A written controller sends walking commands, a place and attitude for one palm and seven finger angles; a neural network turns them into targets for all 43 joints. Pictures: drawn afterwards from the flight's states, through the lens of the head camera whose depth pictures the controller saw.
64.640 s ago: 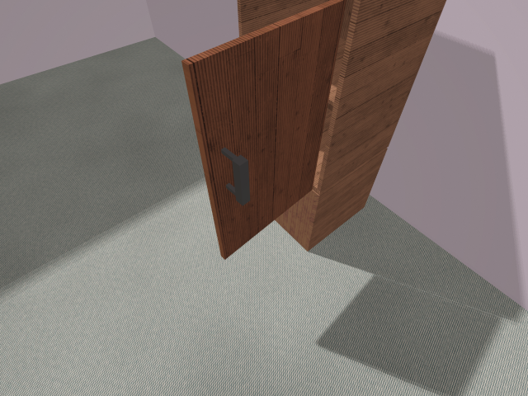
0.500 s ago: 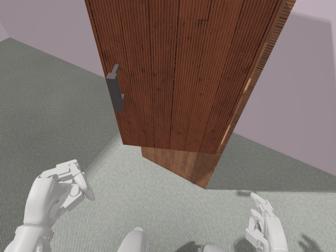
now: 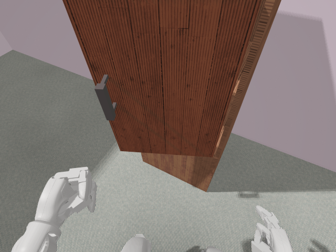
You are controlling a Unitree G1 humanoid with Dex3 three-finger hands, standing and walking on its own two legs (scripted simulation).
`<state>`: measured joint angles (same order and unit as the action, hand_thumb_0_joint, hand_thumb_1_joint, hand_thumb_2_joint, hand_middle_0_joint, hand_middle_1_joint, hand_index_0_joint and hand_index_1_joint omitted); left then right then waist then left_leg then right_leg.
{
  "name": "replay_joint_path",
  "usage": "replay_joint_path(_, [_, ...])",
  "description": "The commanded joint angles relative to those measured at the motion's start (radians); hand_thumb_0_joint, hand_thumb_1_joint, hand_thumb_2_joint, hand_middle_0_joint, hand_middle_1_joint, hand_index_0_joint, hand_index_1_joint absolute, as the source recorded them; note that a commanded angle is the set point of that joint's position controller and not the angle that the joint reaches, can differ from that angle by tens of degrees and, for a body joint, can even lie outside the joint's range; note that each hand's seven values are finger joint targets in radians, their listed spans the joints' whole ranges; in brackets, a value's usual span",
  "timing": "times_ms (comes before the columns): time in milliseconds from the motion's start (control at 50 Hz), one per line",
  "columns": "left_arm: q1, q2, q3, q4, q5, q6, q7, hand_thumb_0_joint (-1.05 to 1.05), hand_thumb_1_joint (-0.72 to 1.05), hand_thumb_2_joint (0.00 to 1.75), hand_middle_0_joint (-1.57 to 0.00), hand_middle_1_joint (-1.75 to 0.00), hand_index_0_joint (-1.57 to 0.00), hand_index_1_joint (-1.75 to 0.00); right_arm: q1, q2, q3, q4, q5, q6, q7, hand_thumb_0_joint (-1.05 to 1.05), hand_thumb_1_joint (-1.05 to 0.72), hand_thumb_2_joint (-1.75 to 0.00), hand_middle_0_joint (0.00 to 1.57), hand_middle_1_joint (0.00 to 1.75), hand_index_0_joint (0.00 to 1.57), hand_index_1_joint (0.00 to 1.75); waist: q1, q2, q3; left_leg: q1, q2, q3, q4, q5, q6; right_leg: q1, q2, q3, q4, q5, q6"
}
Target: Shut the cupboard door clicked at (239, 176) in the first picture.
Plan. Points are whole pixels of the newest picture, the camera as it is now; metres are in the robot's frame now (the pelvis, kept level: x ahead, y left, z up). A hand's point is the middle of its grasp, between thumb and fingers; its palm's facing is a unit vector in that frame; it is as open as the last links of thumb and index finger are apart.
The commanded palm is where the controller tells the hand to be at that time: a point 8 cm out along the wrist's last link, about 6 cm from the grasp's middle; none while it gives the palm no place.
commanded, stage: raise the hand and make a fist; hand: left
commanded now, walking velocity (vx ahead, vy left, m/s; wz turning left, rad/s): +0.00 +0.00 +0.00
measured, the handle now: (108, 98) +0.50 +0.20 +0.07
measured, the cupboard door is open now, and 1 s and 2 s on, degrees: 23 23 23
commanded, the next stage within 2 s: bring the fist close to the handle in 0.22 s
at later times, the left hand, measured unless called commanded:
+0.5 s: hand (84, 185) +0.24 +0.19 +0.08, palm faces -0.03 -1.00 -0.04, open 3.1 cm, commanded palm +0.23 +0.24 +0.07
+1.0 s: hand (108, 152) +0.33 +0.16 +0.06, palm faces -0.08 -1.00 -0.03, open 3.1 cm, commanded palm +0.32 +0.22 +0.07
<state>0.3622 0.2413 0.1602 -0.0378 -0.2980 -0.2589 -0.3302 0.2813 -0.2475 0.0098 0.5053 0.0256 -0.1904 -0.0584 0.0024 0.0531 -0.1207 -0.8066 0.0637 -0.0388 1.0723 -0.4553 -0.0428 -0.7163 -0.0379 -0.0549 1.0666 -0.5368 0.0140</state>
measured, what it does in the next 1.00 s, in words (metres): stands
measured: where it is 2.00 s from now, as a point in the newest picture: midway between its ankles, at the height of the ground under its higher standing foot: outside the picture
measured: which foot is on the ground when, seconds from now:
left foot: down 0.00-1.00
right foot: down 0.00-1.00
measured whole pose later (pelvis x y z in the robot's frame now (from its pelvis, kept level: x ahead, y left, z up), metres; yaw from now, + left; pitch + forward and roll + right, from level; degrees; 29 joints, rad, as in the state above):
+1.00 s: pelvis +0.00 +0.01 +0.00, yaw -1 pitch +12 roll -1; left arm -0.11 0.23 0.14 0.33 -0.22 -0.27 -0.23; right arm 0.27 -0.25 0.02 0.57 0.02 -0.14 -0.05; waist -0.02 0.04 -0.10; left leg -0.82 0.06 -0.01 1.05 -0.44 -0.03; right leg -0.74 -0.04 -0.03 1.05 -0.51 0.03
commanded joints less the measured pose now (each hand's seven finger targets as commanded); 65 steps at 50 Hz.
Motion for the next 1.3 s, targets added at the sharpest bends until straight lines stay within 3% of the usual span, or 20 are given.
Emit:
replay_joint_path(0, [-0.088,0.167,0.138,-0.263,-0.041,-0.129,0.029,0.00,0.90,0.90,-1.30,-1.50,-1.30,-1.50,-0.065,-0.102,-0.048,-0.168,0.004,-0.070,-0.014,0.00,-0.90,-0.90,0.20,0.30,0.20,0.30,0.024,-0.036,-0.206,0.139,-0.067,0.027,-0.126,0.202,0.054,0.104,0.048,0.040,-0.177,0.249,-0.014])
replay_joint_path(40, [-0.090,0.182,0.160,-0.260,-0.041,-0.161,0.050,0.00,0.90,0.90,-1.30,-1.50,-1.30,-1.50,-0.069,-0.097,-0.047,-0.159,0.002,-0.070,-0.015,0.00,-0.90,-0.90,0.20,0.30,0.20,0.30,0.031,-0.031,-0.198,0.125,-0.067,0.029,-0.118,0.196,0.055,0.101,0.052,0.044,-0.173,0.237,-0.018])
replay_joint_path(100, [-0.066,0.124,0.102,-0.221,-0.037,-0.171,0.047,0.00,0.90,0.90,-1.30,-1.50,-1.30,-1.50,-0.068,-0.098,-0.048,-0.152,0.005,-0.070,-0.009,0.00,-0.90,-0.90,0.20,0.30,0.20,0.30,0.014,-0.023,-0.177,0.118,-0.067,0.034,-0.114,0.176,0.053,0.077,0.047,0.049,-0.177,0.218,-0.014])
replay_joint_path(180, [-0.050,0.106,0.044,-0.161,-0.028,-0.111,0.006,0.00,0.90,0.90,-1.30,-1.50,-1.30,-1.50,-0.064,-0.112,-0.051,-0.162,0.017,-0.062,-0.012,0.00,-0.90,-0.90,0.20,0.30,0.20,0.30,-0.006,-0.059,-0.111,0.091,-0.067,0.037,-0.124,0.105,0.057,0.046,0.041,0.069,-0.228,0.111,-0.006])
replay_joint_path(240, [-0.073,0.149,0.073,-0.186,-0.023,-0.084,0.001,0.00,0.90,0.90,-1.30,-1.50,-1.30,-1.50,-0.066,-0.117,-0.049,-0.168,0.016,-0.059,-0.019,0.00,-0.90,-0.90,0.20,0.30,0.20,0.30,0.001,-0.048,-0.116,0.098,-0.066,0.030,-0.134,0.102,0.062,0.054,0.047,0.063,-0.229,0.097,-0.011])
replay_joint_path(300, [-0.102,0.157,0.111,-0.230,-0.039,-0.107,0.017,0.00,0.90,0.90,-1.30,-1.50,-1.30,-1.50,-0.072,-0.108,-0.046,-0.173,0.011,-0.062,-0.023,0.00,-0.90,-0.90,0.20,0.30,0.20,0.30,0.010,-0.063,-0.154,0.114,-0.065,0.028,-0.130,0.131,0.059,0.071,0.048,0.055,-0.211,0.136,-0.012])
replay_joint_path(340, [-0.240,0.169,0.111,-0.257,-0.036,-0.140,0.041,0.00,0.90,0.90,-1.30,-1.50,-1.30,-1.50,-0.071,-0.109,-0.035,-0.153,0.006,-0.069,-0.028,0.00,-0.90,-0.90,0.20,0.30,0.20,0.30,-0.006,-0.016,-0.151,0.111,-0.063,0.022,-0.116,0.110,0.060,0.031,0.056,0.043,-0.186,0.118,-0.017])
replay_joint_path(400, [-0.313,0.129,0.082,-0.177,-0.026,-0.164,0.052,0.00,0.90,0.90,-1.30,-1.50,-1.30,-1.50,-0.068,-0.110,-0.034,-0.127,0.007,-0.083,-0.028,0.00,-0.90,-0.90,0.20,0.30,0.20,0.30,-0.022,-0.015,-0.144,0.109,-0.057,0.011,-0.115,0.071,0.056,-0.020,0.059,0.027,-0.168,0.083,-0.020])
replay_joint_path(500, [-0.332,0.102,0.011,-0.092,-0.006,-0.083,0.015,0.00,0.90,0.90,-1.30,-1.50,-1.30,-1.50,-0.052,-0.128,-0.037,-0.127,0.016,-0.082,-0.026,0.00,-0.90,-0.90,0.20,0.30,0.20,0.30,-0.019,0.015,-0.200,0.147,-0.060,0.012,-0.146,0.091,0.059,0.013,0.053,0.020,-0.175,0.138,-0.018])
replay_joint_path(580, [-0.421,0.126,0.027,-0.078,0.015,-0.018,0.041,0.00,0.90,0.90,-1.30,-1.50,-1.30,-1.50,-0.050,-0.130,-0.034,-0.132,0.015,-0.066,-0.025,0.00,-0.90,-0.90,0.20,0.30,0.20,0.30,-0.015,0.002,-0.217,0.176,-0.057,0.003,-0.174,0.120,0.058,0.027,0.053,-0.002,-0.171,0.183,-0.017])
replay_joint_path(640, [-0.471,0.177,0.115,-0.058,0.010,-0.031,0.097,0.00,0.90,0.90,-1.30,-1.50,-1.30,-1.50,-0.055,-0.128,-0.033,-0.121,0.006,-0.056,-0.023,0.00,-0.90,-0.90,0.20,0.30,0.20,0.30,0.003,-0.031,-0.232,0.182,-0.055,-0.001,-0.179,0.151,0.054,0.051,0.058,-0.007,-0.167,0.209,-0.022])
replay_joint_path(720, [-0.512,0.110,0.064,-0.028,0.031,-0.080,0.134,0.00,0.90,0.90,-1.30,-1.50,-1.30,-1.50,-0.055,-0.116,-0.035,-0.111,0.003,-0.046,-0.005,0.00,-0.90,-0.90,0.20,0.30,0.20,0.30,-0.002,0.006,-0.245,0.218,-0.054,0.009,-0.184,0.194,0.046,0.042,0.055,-0.014,-0.151,0.259,-0.024])
replay_joint_path(820, [-0.566,0.088,0.007,0.092,0.065,-0.079,0.113,0.00,0.90,0.90,-1.30,-1.50,-1.30,-1.50,-0.034,-0.129,-0.042,-0.092,0.005,-0.021,0.007,0.00,-0.90,-0.90,0.20,0.30,0.20,0.30,-0.028,-0.023,-0.212,0.202,-0.050,0.018,-0.186,0.174,0.050,0.024,0.054,-0.007,-0.169,0.259,-0.020])
replay_joint_path(880, [-0.663,0.116,0.029,0.132,0.063,-0.073,0.105,0.00,0.90,0.90,-1.30,-1.50,-1.30,-1.50,-0.033,-0.136,-0.043,-0.083,0.008,-0.009,0.003,0.00,-0.90,-0.90,0.20,0.30,0.20,0.30,-0.034,-0.022,-0.208,0.197,-0.052,0.020,-0.188,0.151,0.051,0.024,0.052,0.001,-0.183,0.241,-0.020])
replay_joint_path(920, [-0.734,0.149,0.074,0.158,0.055,-0.083,0.111,0.00,0.90,0.90,-1.30,-1.50,-1.30,-1.50,-0.032,-0.137,-0.045,-0.073,0.007,-0.001,-0.003,0.00,-0.90,-0.90,0.20,0.30,0.20,0.30,-0.029,-0.044,-0.232,0.199,-0.053,0.022,-0.184,0.165,0.051,0.039,0.052,0.006,-0.183,0.256,-0.021])
replay_joint_path(960, [-0.818,0.171,0.097,0.161,0.050,-0.105,0.123,0.00,0.90,0.90,-1.30,-1.50,-1.30,-1.50,-0.035,-0.135,-0.043,-0.060,0.004,0.002,-0.008,0.00,-0.90,-0.90,0.20,0.30,0.20,0.30,-0.030,-0.025,-0.267,0.212,-0.053,0.021,-0.177,0.182,0.052,0.047,0.050,0.012,-0.176,0.273,-0.022])
replay_joint_path(1040, [-0.915,0.184,0.101,0.235,0.060,-0.144,0.129,0.00,0.90,0.90,-1.30,-1.50,-1.30,-1.50,-0.020,-0.133,-0.043,-0.034,0.000,0.008,-0.008,0.00,-0.90,-0.90,0.20,0.30,0.20,0.30,-0.033,-0.011,-0.315,0.220,-0.053,0.025,-0.160,0.217,0.053,0.055,0.051,0.021,-0.161,0.313,-0.022])
replay_joint_path(1160, [-0.997,0.176,0.080,0.470,0.073,-0.108,0.091,0.00,0.90,0.90,-1.30,-1.50,-1.30,-1.50,0.008,-0.143,-0.047,-0.010,0.006,0.038,0.000,0.00,-0.90,-0.90,0.20,0.30,0.20,0.30,-0.051,-0.060,-0.284,0.166,-0.054,0.037,-0.155,0.196,0.057,0.051,0.044,0.035,-0.183,0.318,-0.015])
replay_joint_path(1220, [-1.109,0.218,0.115,0.536,0.064,-0.100,0.079,0.00,0.90,0.90,-1.30,-1.50,-1.30,-1.50,0.016,-0.147,-0.047,-0.003,0.007,0.057,-0.004,0.00,-0.90,-0.90,0.20,0.30,0.20,0.30,-0.059,-0.074,-0.287,0.138,-0.055,0.041,-0.147,0.178,0.059,0.055,0.041,0.046,-0.191,0.305,-0.010])
replay_joint_path(1280, [-1.183,0.269,0.168,0.548,0.060,-0.134,0.081,0.00,0.90,0.90,-1.30,-1.50,-1.30,-1.50,0.027,-0.145,-0.051,0.004,0.004,0.065,-0.004,0.00,-0.90,-0.90,0.20,0.30,0.20,0.30,-0.048,-0.054,-0.350,0.147,-0.055,0.044,-0.127,0.233,0.060,0.084,0.040,0.056,-0.167,0.376,-0.013])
